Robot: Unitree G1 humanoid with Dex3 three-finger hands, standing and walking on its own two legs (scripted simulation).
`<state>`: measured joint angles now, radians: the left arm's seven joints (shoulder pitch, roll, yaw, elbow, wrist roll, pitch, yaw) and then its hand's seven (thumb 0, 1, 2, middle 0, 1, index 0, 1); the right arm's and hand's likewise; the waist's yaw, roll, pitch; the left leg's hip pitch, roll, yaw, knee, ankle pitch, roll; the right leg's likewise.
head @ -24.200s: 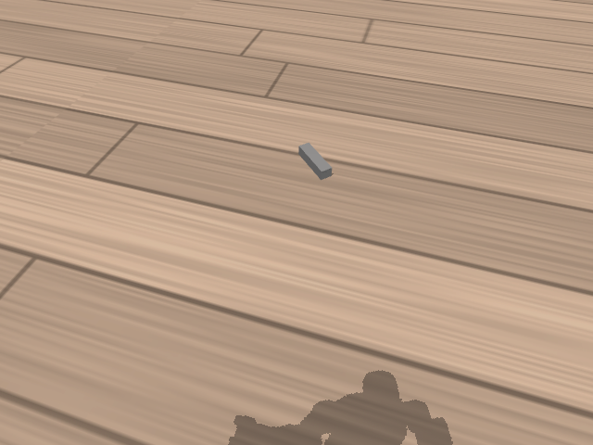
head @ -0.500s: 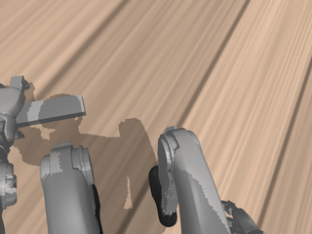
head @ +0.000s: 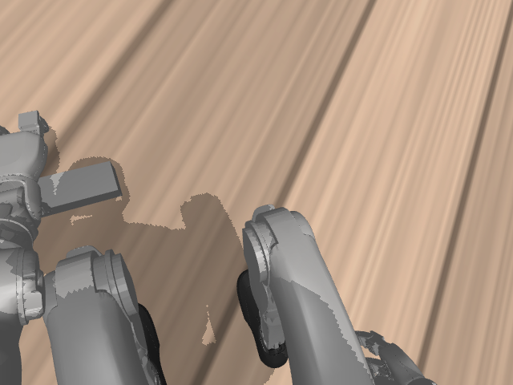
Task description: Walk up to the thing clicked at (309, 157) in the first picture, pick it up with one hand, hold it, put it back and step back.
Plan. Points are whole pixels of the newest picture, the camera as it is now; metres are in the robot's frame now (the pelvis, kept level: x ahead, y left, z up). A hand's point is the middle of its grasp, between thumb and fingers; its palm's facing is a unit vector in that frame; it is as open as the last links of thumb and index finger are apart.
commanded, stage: approach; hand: left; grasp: from above
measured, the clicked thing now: (54, 194) +0.45 +0.27 -0.29
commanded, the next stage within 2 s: close in in 0.10 s
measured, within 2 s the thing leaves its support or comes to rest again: neither
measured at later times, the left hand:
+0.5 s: hand (31, 194) +0.43 +0.27 -0.19, palm faces -0.44 -0.10 -0.89, open 14.3 cm
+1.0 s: hand (40, 196) +0.44 +0.27 -0.25, palm faces -0.43 -0.13 -0.89, open 13.9 cm
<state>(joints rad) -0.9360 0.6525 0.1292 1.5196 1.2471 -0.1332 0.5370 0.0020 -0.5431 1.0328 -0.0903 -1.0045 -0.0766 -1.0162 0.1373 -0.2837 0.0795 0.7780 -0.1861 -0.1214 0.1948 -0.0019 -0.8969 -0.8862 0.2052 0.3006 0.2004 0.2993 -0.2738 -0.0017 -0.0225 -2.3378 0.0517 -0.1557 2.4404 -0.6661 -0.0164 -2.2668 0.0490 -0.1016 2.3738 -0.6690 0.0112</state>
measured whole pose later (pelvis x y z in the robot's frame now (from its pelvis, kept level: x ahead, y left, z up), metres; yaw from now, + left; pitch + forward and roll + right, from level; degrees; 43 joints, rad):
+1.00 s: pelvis +0.01 +0.01 -0.02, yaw -4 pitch +28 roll -11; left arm -0.93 0.82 0.16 1.70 1.27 -0.24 0.67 0.00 -0.49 1.04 -0.09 -1.01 -0.08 -1.02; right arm 0.12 -0.29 0.18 0.79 -0.30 -0.24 0.29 0.00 -0.90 -0.89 0.21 0.30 0.20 0.30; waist -0.33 -0.08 0.09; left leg -2.36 0.04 -0.23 2.55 -0.71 -0.02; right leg -2.25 0.06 -0.16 2.43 -0.69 0.03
